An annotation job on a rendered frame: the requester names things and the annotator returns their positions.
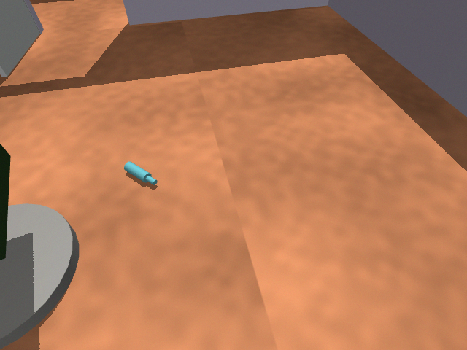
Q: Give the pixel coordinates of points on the bottle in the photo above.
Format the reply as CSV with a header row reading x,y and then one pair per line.
x,y
139,173

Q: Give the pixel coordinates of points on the office chair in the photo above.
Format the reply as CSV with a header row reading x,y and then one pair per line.
x,y
39,252

